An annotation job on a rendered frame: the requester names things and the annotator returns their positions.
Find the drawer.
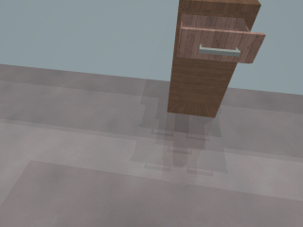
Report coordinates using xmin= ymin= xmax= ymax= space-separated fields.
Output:
xmin=177 ymin=14 xmax=266 ymax=64

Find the handle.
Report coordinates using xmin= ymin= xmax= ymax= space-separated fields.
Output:
xmin=199 ymin=44 xmax=241 ymax=57

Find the cabinet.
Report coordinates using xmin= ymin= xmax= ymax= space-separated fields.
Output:
xmin=167 ymin=0 xmax=261 ymax=118

